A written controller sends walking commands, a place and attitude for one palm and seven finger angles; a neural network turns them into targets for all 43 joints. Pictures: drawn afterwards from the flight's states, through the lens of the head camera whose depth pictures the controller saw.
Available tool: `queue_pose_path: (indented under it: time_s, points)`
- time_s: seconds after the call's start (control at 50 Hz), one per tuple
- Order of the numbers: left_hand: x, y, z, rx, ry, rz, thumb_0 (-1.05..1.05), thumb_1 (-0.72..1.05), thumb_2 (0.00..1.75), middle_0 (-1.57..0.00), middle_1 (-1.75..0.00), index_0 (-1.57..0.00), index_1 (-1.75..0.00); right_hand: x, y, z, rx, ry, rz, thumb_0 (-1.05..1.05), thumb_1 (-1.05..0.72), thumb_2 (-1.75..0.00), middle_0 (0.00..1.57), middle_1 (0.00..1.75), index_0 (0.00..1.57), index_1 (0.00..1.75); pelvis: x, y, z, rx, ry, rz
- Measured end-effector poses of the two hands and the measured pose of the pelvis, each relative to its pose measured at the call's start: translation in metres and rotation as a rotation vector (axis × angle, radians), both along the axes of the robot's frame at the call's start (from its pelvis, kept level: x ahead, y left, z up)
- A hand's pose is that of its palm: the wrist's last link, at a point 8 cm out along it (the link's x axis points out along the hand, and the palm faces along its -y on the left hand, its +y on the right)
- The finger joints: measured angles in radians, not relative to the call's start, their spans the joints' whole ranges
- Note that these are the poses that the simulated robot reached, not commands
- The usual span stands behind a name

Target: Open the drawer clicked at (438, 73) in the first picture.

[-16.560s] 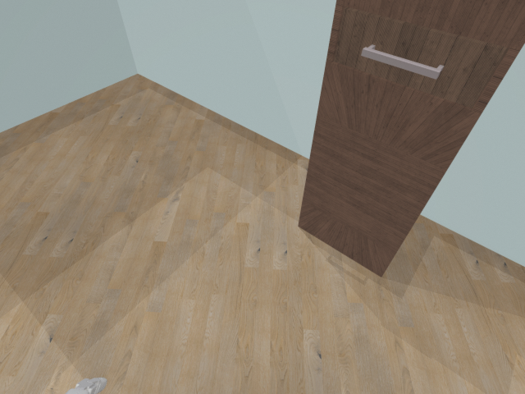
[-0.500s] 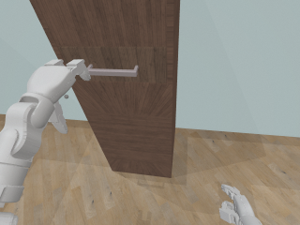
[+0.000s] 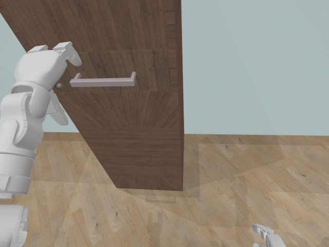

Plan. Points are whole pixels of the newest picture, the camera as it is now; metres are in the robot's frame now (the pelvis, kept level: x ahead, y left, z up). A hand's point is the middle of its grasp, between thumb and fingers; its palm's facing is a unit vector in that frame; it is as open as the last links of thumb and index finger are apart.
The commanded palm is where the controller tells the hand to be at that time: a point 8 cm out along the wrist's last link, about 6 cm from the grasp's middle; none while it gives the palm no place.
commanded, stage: move the hooked fingers above the handle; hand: left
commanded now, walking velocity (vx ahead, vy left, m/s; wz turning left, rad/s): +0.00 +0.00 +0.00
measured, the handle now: (104, 78) +0.54 +0.23 +0.13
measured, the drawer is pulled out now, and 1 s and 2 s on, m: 0.00 0.00 0.00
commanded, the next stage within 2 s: none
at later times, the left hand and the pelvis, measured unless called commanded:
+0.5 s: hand (68, 74) +0.45 +0.27 +0.21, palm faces +0.07 +0.03 -1.00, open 13.8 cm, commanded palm +0.42 +0.24 +0.24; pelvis +0.01 +0.01 +0.00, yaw +0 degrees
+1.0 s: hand (94, 59) +0.50 +0.21 +0.22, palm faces +0.08 +0.01 -1.00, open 13.2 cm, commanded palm +0.48 +0.23 +0.23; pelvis +0.00 +0.00 +0.00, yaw +0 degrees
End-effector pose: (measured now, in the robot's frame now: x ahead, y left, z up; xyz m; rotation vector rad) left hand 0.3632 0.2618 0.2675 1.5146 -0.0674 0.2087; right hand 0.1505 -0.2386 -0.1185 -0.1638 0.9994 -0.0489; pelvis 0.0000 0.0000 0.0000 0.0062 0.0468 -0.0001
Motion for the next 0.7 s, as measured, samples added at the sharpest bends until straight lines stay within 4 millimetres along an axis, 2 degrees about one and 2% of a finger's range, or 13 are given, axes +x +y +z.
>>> queue_pose_path:
  time_s: [0.06, 0.1, 0.2, 0.26, 0.3, 0.36, 0.44, 0.5, 0.54, 0.58, 0.64, 0.66, 0.7]
  points:
    - [0.004, 0.013, -0.013, 0.012, 0.092, 0.094, 0.0, -0.49, 0.3, -0.31, -1.2, -0.32, -1.2, 0.002, 0.002, -0.002, 0.009, 0.023, 0.003, 0.01, -0.9, -0.9, 0.2, 0.29, 0.2, 0.3, 0.003, 0.002, 0.0, 0.0, 0.009, 0.007]
    - [0.005, 0.008, -0.03, 0.019, 0.171, 0.086, 0.0, -0.49, 0.3, -0.31, -1.2, -0.32, -1.2, 0.006, 0.004, -0.002, 0.006, 0.024, 0.009, 0.01, -0.9, -0.9, 0.2, 0.29, 0.2, 0.3, 0.004, 0.004, 0.0, 0.0, 0.012, 0.017]
    - [0.007, -0.037, -0.062, 0.026, 0.259, -0.158, 0.0, -0.49, 0.3, -0.31, -1.2, -0.32, -1.2, 0.022, 0.01, 0.006, -0.029, -0.021, 0.019, 0.01, -0.9, -0.9, 0.2, 0.29, 0.2, 0.3, 0.007, 0.008, -0.001, -0.002, 0.009, 0.032]
    - [0.012, -0.062, -0.058, 0.027, 0.19, -0.301, 0.0, -0.49, 0.3, -0.32, -1.2, -0.33, -1.2, 0.029, 0.013, 0.011, -0.038, -0.057, 0.014, 0.01, -0.9, -0.9, 0.2, 0.29, 0.2, 0.3, 0.009, 0.009, -0.001, -0.005, 0.013, 0.027]
    - [0.02, -0.066, -0.045, 0.029, 0.11, -0.325, 0.0, -0.49, 0.3, -0.32, -1.2, -0.33, -1.2, 0.03, 0.016, 0.012, -0.034, -0.068, 0.01, 0.01, -0.9, -0.9, 0.2, 0.29, 0.2, 0.3, 0.009, 0.01, -0.001, -0.006, 0.02, 0.022]
    - [0.039, -0.054, -0.021, 0.01, -0.002, -0.237, 0.01, -0.49, 0.3, -0.32, -1.2, -0.33, -1.2, 0.025, 0.019, 0.008, -0.016, -0.048, 0.006, 0.01, -0.9, -0.9, 0.2, 0.29, 0.2, 0.3, 0.008, 0.01, -0.002, -0.006, 0.032, 0.014]
    - [0.06, -0.017, -0.001, 0.023, -0.006, 0.012, 0.01, -0.49, 0.3, -0.32, -1.2, -0.33, -1.2, 0.009, 0.019, -0.001, 0.013, 0.024, -0.008, 0.0, -0.9, -0.9, 0.2, 0.29, 0.2, 0.3, 0.009, 0.009, -0.001, -0.004, 0.052, 0.001]
    - [0.064, 0.001, -0.009, 0.056, 0.111, 0.151, 0.01, -0.49, 0.3, -0.31, -1.2, -0.32, -1.2, -0.005, 0.016, -0.007, 0.026, 0.077, -0.034, 0.01, -0.9, -0.9, 0.2, 0.29, 0.2, 0.3, 0.011, 0.009, -0.001, -0.002, 0.059, 0.005]
    - [0.064, 0.0, -0.024, 0.064, 0.212, 0.157, 0.0, -0.49, 0.3, -0.31, -1.2, -0.32, -1.2, -0.014, 0.011, -0.009, 0.016, 0.104, -0.048, 0.01, -0.9, -0.9, 0.2, 0.29, 0.2, 0.3, 0.012, 0.008, -0.001, -0.002, 0.057, 0.015]
    - [0.063, -0.014, -0.043, 0.064, 0.302, 0.08, 0.0, -0.49, 0.3, -0.31, -1.2, -0.31, -1.2, -0.02, 0.005, -0.009, -0.01, 0.119, -0.055, 0.01, -0.9, -0.9, 0.2, 0.29, 0.2, 0.3, 0.012, 0.008, -0.001, -0.001, 0.05, 0.027]
    - [0.062, -0.055, -0.066, 0.063, 0.366, -0.147, 0.0, -0.49, 0.3, -0.31, -1.2, -0.32, -1.2, -0.027, -0.004, -0.006, -0.06, 0.118, -0.068, 0.01, -0.9, -0.9, 0.2, 0.29, 0.2, 0.3, 0.012, 0.008, -0.002, -0.002, 0.042, 0.035]
    - [0.061, -0.07, -0.07, 0.062, 0.359, -0.231, 0.0, -0.49, 0.3, -0.31, -1.2, -0.32, -1.2, -0.028, -0.007, -0.005, -0.074, 0.113, -0.077, 0.01, -0.9, -0.9, 0.2, 0.29, 0.2, 0.3, 0.012, 0.008, -0.003, -0.002, 0.042, 0.033]
    - [0.061, -0.087, -0.07, 0.07, 0.317, -0.329, 0.0, -0.49, 0.3, -0.36, -1.23, -0.32, -1.2, -0.032, -0.012, -0.004, -0.093, 0.101, -0.094, 0.01, -0.9, -0.9, 0.2, 0.29, 0.2, 0.3, 0.011, 0.008, -0.003, -0.004, 0.045, 0.028]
